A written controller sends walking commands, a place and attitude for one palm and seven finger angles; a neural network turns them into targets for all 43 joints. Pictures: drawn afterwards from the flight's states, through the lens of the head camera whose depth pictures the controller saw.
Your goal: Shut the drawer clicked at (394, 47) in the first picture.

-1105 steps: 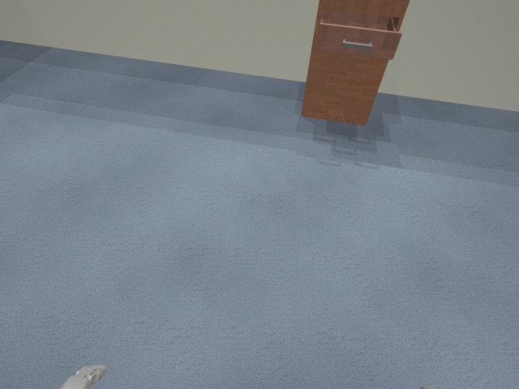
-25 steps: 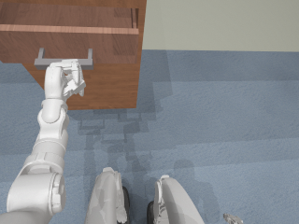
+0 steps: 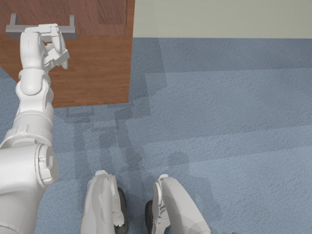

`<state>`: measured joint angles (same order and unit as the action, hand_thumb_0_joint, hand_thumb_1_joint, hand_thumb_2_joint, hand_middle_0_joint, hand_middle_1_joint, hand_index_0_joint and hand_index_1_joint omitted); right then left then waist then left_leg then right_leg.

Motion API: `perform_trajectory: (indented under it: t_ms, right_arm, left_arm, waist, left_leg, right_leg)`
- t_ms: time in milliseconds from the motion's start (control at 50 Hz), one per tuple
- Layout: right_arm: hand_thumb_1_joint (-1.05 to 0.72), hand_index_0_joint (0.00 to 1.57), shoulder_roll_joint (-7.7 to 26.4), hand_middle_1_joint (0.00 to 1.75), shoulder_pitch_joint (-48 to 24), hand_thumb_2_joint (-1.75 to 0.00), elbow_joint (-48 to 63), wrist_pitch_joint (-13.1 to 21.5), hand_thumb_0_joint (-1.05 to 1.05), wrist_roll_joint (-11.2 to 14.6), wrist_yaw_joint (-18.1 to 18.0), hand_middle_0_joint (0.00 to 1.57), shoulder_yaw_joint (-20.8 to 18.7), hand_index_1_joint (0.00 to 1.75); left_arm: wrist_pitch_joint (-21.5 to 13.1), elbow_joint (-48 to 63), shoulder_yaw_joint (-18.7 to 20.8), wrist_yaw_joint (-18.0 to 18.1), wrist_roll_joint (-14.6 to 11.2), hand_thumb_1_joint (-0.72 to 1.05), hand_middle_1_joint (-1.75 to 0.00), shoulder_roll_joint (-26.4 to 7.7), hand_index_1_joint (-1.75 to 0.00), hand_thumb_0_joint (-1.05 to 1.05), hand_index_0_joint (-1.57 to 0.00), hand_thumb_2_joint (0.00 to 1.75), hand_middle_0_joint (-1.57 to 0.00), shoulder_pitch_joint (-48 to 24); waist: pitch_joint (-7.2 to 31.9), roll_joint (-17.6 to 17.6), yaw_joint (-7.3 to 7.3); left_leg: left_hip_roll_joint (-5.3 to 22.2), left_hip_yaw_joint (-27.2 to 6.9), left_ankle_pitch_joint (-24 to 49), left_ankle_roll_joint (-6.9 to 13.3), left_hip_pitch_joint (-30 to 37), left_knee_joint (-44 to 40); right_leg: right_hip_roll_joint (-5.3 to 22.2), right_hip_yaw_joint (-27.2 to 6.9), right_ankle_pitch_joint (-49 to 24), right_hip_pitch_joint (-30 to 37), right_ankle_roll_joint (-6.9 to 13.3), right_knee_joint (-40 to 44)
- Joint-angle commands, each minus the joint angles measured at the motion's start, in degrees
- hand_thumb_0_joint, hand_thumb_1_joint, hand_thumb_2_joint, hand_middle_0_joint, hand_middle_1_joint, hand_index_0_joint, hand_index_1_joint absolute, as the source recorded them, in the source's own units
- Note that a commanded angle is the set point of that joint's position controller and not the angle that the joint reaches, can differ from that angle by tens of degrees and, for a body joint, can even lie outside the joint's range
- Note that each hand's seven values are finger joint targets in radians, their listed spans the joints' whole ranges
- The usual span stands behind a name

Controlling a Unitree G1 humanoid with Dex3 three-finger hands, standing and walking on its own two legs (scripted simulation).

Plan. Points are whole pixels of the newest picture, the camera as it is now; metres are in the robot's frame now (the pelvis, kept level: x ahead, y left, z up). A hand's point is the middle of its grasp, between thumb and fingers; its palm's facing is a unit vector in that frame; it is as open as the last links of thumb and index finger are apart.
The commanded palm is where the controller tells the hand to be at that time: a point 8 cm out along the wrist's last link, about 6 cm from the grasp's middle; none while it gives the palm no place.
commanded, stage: push the drawer shut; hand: left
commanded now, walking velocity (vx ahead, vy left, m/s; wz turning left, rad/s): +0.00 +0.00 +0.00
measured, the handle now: (43, 25) +0.60 +0.25 +0.03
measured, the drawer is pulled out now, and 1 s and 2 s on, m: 0.03 0.00 0.00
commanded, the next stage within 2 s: pull the fist back off the drawer in 0.64 s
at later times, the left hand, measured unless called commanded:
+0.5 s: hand (61, 40) +0.57 +0.20 +0.03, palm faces +0.10 -0.99 -0.05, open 2.6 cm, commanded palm +0.59 +0.20 +0.03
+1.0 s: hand (55, 37) +0.57 +0.22 +0.03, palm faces +0.08 -1.00 -0.06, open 2.9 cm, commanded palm +0.59 +0.19 +0.03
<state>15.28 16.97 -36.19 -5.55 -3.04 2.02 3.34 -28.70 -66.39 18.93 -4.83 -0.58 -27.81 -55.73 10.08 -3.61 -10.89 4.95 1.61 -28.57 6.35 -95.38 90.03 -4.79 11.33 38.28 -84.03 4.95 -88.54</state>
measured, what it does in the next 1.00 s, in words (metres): stands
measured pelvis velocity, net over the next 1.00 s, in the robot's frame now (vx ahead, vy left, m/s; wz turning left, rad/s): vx -0.03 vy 0.00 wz -0.04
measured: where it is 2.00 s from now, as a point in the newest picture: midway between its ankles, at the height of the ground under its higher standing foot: (137, 227)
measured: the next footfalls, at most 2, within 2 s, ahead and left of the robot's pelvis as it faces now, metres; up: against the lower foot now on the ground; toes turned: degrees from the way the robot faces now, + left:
none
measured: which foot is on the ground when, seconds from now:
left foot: down 0.00-1.00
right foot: down 0.00-1.00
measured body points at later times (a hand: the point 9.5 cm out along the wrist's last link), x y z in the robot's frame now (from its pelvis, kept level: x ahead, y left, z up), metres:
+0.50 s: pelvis +0.00 -0.01 -0.01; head +0.20 +0.05 +0.38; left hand +0.56 +0.26 +0.04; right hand +0.01 -0.28 -0.11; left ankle +0.10 +0.07 -0.54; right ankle +0.02 -0.08 -0.54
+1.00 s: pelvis -0.03 +0.00 -0.02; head +0.19 +0.08 +0.36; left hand +0.56 +0.27 +0.04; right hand -0.04 -0.26 -0.10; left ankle +0.09 +0.07 -0.54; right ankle +0.02 -0.08 -0.54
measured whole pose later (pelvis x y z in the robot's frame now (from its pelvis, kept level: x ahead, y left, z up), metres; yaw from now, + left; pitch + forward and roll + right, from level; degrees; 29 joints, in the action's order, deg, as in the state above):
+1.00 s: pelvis -0.03 +0.00 -0.02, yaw -2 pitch +35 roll -11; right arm 14.6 20.2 -36.9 -1.1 -3.8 0.6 7.0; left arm -19.2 -71.5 18.1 -8.4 2.7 -41.3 -71.9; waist 7.1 -2.0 -15.7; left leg 5.3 -1.4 -26.0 6.1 -103.7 93.5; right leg -5.4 14.3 35.7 -91.3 5.5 -91.1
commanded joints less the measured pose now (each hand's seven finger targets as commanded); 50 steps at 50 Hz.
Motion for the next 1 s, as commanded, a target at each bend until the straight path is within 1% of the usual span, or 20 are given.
perform_trajectory:
  t_ms: [0,60,80,100,160,180,200,260,300,380,460,520,560,580,620,720,740,900,960,980]
  right_arm:
    - [-0.90,0.20,11.8,0.30,11.3,-0.90,2.1,0.7,0.00,-0.2,-0.8,0.20,-4.1,0.30]
    - [-0.90,0.20,12.0,0.30,12.1,-0.90,1.8,0.6,0.00,-0.4,-0.6,0.20,-4.0,0.30]
    - [-0.90,0.20,11.8,0.30,12.3,-0.90,1.7,0.8,0.00,-0.4,-0.6,0.20,-4.1,0.30]
    - [-0.90,0.20,12.1,0.30,12.9,-0.90,1.4,0.7,0.00,-0.5,-0.6,0.20,-4.0,0.30]
    - [-0.90,0.20,12.0,0.30,13.5,-0.90,1.5,0.4,0.00,-0.5,-0.7,0.20,-3.7,0.30]
    - [-0.90,0.20,11.9,0.30,13.8,-0.90,1.6,0.5,0.00,-0.5,-0.6,0.20,-3.6,0.30]
    - [-0.90,0.20,11.9,0.30,14.0,-0.90,1.5,0.5,0.00,-0.5,-0.6,0.20,-3.6,0.30]
    - [-0.90,0.20,12.0,0.30,14.6,-0.90,1.4,0.3,0.00,-0.3,-0.9,0.20,-3.5,0.30]
    - [-0.90,0.20,11.8,0.30,15.0,-0.90,0.9,0.5,0.00,-0.4,-0.9,0.20,-3.5,0.30]
    - [-0.90,0.20,11.6,0.30,15.3,-0.90,0.2,1.2,0.00,-0.5,-0.9,0.20,-3.2,0.30]
    - [-0.90,0.20,11.9,0.30,15.4,-0.90,0.0,1.7,0.00,-0.6,-1.1,0.20,-2.8,0.30]
    - [-0.90,0.20,12.1,0.30,15.5,-0.90,-0.1,2.2,0.00,-0.5,-1.4,0.20,-2.5,0.30]
    - [-0.90,0.20,12.2,0.30,15.3,-0.90,-0.1,2.5,0.00,-0.5,-1.5,0.20,-2.3,0.30]
    - [-0.90,0.20,12.1,0.30,15.3,-0.90,-0.2,2.8,0.00,-0.5,-1.6,0.20,-2.2,0.30]
    - [-0.90,0.20,12.6,0.30,15.2,-0.90,-0.3,3.0,0.00,-0.5,-1.9,0.20,-1.8,0.30]
    - [-0.90,0.20,13.1,0.30,14.7,-0.90,-0.6,4.3,0.00,-0.4,-2.5,0.20,-1.4,0.30]
    - [-0.90,0.20,13.2,0.30,15.0,-0.90,-0.5,4.4,0.00,-0.4,-2.6,0.20,-1.2,0.30]
    - [-0.90,0.20,13.4,0.30,15.9,-0.90,0.0,4.8,0.00,-0.6,-2.5,0.20,-1.2,0.30]
    - [-0.90,0.20,13.5,0.30,16.2,-0.90,0.1,4.9,0.00,-0.6,-2.4,0.20,-1.2,0.30]
    - [-0.90,0.20,13.6,0.30,16.3,-0.90,0.1,4.9,0.00,-0.6,-2.3,0.20,-1.3,0.30]
  left_arm:
    - [-2.2,11.3,2.1,1.1,-0.5,0.90,-1.60,-12.8,-1.60,0.00,-1.40,0.90,-1.40,-29.1]
    - [-1.6,11.4,1.9,1.1,-0.1,0.90,-1.60,-13.4,-1.60,0.00,-1.40,0.90,-1.40,-30.8]
    - [-1.4,10.8,1.3,1.1,0.1,0.90,-1.60,-12.6,-1.60,0.00,-1.40,0.90,-1.40,-31.9]
    - [-1.1,10.8,3.0,1.2,0.0,0.90,-1.60,-15.0,-1.60,0.00,-1.40,0.90,-1.40,-32.1]
    - [-0.1,10.9,3.6,0.9,0.5,0.90,-1.60,-17.1,-1.60,0.00,-1.40,0.90,-1.40,-33.5]
    - [0.0,10.9,3.5,0.7,0.8,0.90,-1.60,-17.4,-1.60,0.00,-1.40,0.90,-1.40,-34.0]
    - [0.3,11.1,3.4,0.6,0.6,0.90,-1.60,-17.1,-1.60,0.00,-1.40,0.90,-1.40,-34.5]
    - [1.0,12.0,5.2,0.0,0.4,0.90,-1.60,-20.3,-1.60,0.00,-1.40,0.90,-1.40,-36.3]
    - [1.0,13.1,4.1,-0.2,0.6,0.90,-1.60,-19.5,-1.60,0.00,-1.40,0.90,-1.40,-39.5]
    - [1.6,12.7,2.5,-0.2,1.0,0.90,-1.60,-18.7,-1.60,0.00,-1.40,0.90,-1.40,-42.8]
    - [2.2,11.6,2.3,0.1,1.4,0.90,-1.60,-20.4,-1.60,0.00,-1.40,0.90,-1.40,-45.6]
    - [2.2,11.6,2.2,-0.1,1.8,0.90,-1.60,-22.1,-1.60,0.00,-1.40,0.90,-1.40,-47.8]
    - [2.5,11.6,1.2,-0.2,1.8,0.90,-1.60,-21.4,-1.60,0.00,-1.40,0.90,-1.40,-48.9]
    - [2.6,11.0,0.8,-0.3,2.2,0.90,-1.60,-21.5,-1.60,0.00,-1.40,0.90,-1.40,-49.3]
    - [3.1,10.0,0.8,-0.2,2.3,0.90,-1.60,-22.6,-1.60,0.00,-1.40,0.90,-1.40,-49.8]
    - [4.4,9.5,-1.0,0.2,2.7,0.90,-1.60,-21.7,-1.60,0.00,-1.40,0.90,-1.40,-51.8]
    - [4.6,9.2,-0.1,0.3,2.7,0.90,-1.60,-23.3,-1.60,0.00,-1.40,0.90,-1.40,-51.2]
    - [6.3,9.4,0.2,-0.8,2.3,0.90,-1.60,-22.9,-1.60,0.00,-1.40,0.90,-1.40,-50.7]
    - [7.2,8.1,0.8,-0.7,1.7,0.90,-1.60,-22.4,-1.60,0.00,-1.40,0.90,-1.40,-48.5]
    - [7.0,8.9,0.8,-0.8,1.8,0.90,-1.60,-22.1,-1.60,0.00,-1.40,0.90,-1.40,-48.1]
  waist:
    - [31.7,-11.6,-2.88]
    - [32.4,-11.5,-3.49]
    - [31.9,-11.8,-4.21]
    - [32.0,-11.4,-3.98]
    - [32.5,-11.1,-4.38]
    - [32.9,-12.7,-4.05]
    - [33.5,-12.6,-4.41]
    - [34.0,-11.3,-4.75]
    - [34.4,-13.1,-5.57]
    - [32.5,-15.5,-6.69]
    - [31.7,-14.9,-7.85]
    - [31.7,-16.1,-8.35]
    - [31.8,-16.9,-8.89]
    - [31.1,-18.2,-8.97]
    - [29.7,-18.0,-9.36]
    - [29.0,-19.9,-10.39]
    - [29.0,-18.9,-10.09]
    - [29.7,-19.5,-9.26]
    - [28.0,-17.5,-8.72]
    - [28.8,-18.9,-8.21]
  left_leg:
    - [-0.1,-15.2,7.1,-3.9,42.4,-9.5]
    - [0.1,-15.5,7.5,-3.8,42.4,-9.0]
    - [0.2,-15.6,8.0,-3.7,42.6,-8.8]
    - [0.2,-15.2,8.6,-3.6,41.7,-8.3]
    - [0.0,-13.6,10.2,-3.2,39.3,-6.9]
    - [0.0,-14.1,11.1,-3.4,40.2,-7.1]
    - [0.0,-13.8,11.6,-3.3,40.3,-6.9]
    - [-0.1,-12.6,12.6,-2.9,37.6,-5.4]
    - [0.0,-12.7,13.5,-2.8,38.8,-5.2]
    - [0.1,-13.3,10.9,-2.8,39.0,-5.2]
    - [0.0,-13.3,7.9,-2.7,36.4,-4.3]
    - [0.0,-13.4,6.4,-2.7,36.2,-4.1]
    - [0.1,-13.6,5.1,-2.7,36.1,-4.0]
    - [0.3,-14.1,4.4,-2.8,36.9,-4.5]
    - [0.4,-14.5,1.7,-2.8,35.7,-4.9]
    - [0.8,-16.1,-3.9,-2.9,36.9,-6.7]
    - [0.9,-16.2,-4.1,-2.9,36.2,-6.8]
    - [0.9,-17.1,-4.3,-3.2,37.0,-7.5]
    - [1.0,-17.6,-6.4,-3.3,35.6,-8.4]
    - [1.1,-18.3,-5.8,-3.5,37.8,-9.1]
  right_leg:
    - [0.1,-8.2,-9.7,-3.4,-2.6,12.2]
    - [0.0,-8.2,-10.0,-3.9,-2.7,11.9]
    - [0.0,-8.1,-10.3,-4.9,-2.7,11.9]
    - [0.0,-8.1,-10.5,-4.0,-2.8,11.9]
    - [-0.2,-8.8,-11.0,-1.8,-2.8,12.4]
    - [-0.3,-8.6,-11.3,-2.4,-2.6,12.0]
    - [-0.3,-8.6,-11.5,-2.1,-2.7,12.2]
    - [-0.5,-9.5,-12.2,0.5,-2.9,12.8]
    - [-0.5,-9.3,-12.5,-0.7,-2.9,12.7]
    - [-0.5,-9.3,-10.7,-3.5,-2.6,12.8]
    - [-0.6,-10.0,-8.6,-3.7,-2.7,13.0]
    - [-0.7,-10.2,-7.6,-4.6,-2.6,12.9]
    - [-0.6,-10.5,-6.9,-5.2,-2.5,12.9]
    - [-0.6,-9.9,-6.8,-6.8,-2.3,12.5]
    - [-0.5,-9.8,-5.6,-7.3,-2.4,12.5]
    - [-0.3,-9.1,-3.9,-10.3,-2.4,12.1]
    - [-0.2,-9.2,-3.9,-9.6,-2.4,12.0]
    - [-0.2,-8.3,-4.3,-9.9,-2.2,11.3]
    - [-0.2,-8.1,-3.4,-9.8,-2.2,11.4]
    - [-0.2,-7.5,-4.0,-10.7,-2.1,10.9]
